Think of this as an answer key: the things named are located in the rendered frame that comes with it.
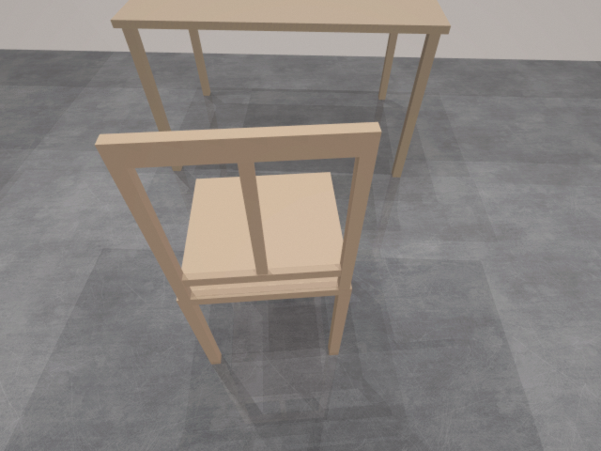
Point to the table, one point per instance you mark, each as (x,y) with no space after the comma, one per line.
(349,16)

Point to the chair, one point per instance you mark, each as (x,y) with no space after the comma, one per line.
(253,238)

